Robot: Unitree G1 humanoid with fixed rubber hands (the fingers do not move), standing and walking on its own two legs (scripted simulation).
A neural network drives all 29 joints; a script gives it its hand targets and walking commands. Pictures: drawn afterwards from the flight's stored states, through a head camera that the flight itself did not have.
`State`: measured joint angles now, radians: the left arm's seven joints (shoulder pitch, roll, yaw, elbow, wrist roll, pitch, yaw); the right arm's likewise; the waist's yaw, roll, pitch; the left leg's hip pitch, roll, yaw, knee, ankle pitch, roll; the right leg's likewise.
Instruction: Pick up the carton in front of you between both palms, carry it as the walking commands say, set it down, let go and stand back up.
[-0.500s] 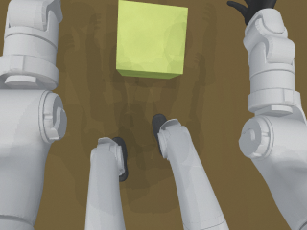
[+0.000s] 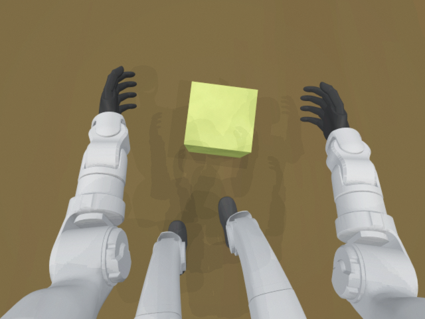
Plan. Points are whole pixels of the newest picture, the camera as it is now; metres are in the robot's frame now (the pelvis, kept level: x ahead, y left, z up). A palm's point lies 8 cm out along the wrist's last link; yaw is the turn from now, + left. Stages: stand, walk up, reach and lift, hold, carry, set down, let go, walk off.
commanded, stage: let go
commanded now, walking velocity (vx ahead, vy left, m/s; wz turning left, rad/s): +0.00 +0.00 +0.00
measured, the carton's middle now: (219, 124) +0.50 -0.11 -0.56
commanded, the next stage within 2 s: stand in 1.18 s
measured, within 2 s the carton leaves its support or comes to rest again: neither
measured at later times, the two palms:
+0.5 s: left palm (52, 211) +0.31 +0.19 -0.02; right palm (379, 224) +0.22 -0.25 +0.00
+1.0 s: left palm out of the picture +0.24 +0.26 +0.02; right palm (357, 227) +0.23 -0.20 +0.02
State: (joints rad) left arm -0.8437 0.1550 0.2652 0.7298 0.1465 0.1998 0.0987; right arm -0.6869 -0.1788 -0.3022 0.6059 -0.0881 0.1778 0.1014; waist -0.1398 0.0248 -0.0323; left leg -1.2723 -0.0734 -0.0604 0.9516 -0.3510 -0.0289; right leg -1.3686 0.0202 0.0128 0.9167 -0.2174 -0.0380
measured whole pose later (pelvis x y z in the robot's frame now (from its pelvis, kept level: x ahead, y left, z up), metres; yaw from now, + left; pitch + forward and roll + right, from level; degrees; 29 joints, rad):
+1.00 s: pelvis +0.07 +0.04 +0.09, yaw -4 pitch -4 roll -1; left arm 0.24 0.20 0.03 0.44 0.00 0.10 -0.04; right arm 0.21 -0.21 -0.04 0.40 -0.02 0.17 0.05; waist 0.00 0.03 0.08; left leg -0.06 -0.04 -0.04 0.48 -0.34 0.04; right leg -0.16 0.03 0.04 0.45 -0.22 0.01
